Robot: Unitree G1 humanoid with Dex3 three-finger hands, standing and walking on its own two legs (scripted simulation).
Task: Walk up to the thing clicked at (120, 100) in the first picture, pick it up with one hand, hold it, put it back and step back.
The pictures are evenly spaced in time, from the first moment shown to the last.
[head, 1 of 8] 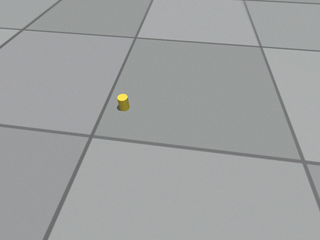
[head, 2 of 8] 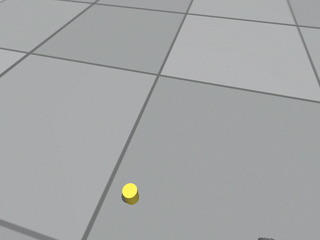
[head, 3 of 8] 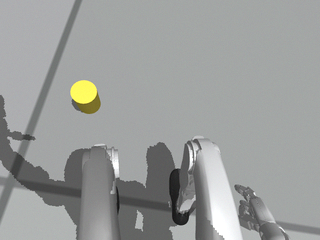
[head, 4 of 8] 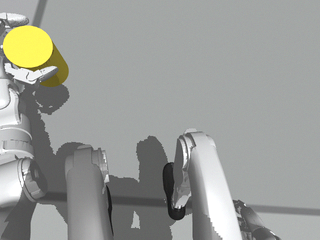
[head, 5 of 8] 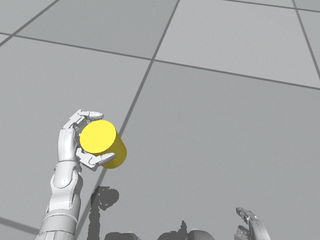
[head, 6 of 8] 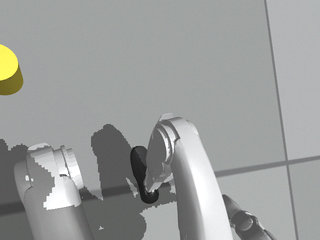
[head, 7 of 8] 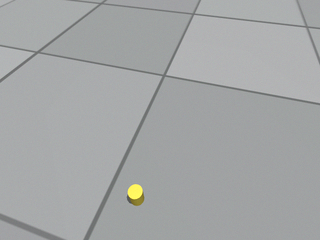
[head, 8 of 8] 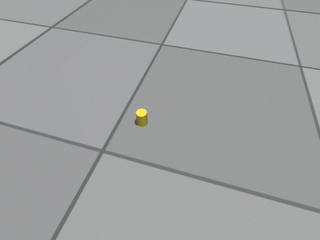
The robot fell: no
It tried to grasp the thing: yes
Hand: left
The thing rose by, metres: 0.69
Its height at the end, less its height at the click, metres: +0.00
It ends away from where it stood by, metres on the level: 0.01
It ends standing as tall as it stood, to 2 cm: yes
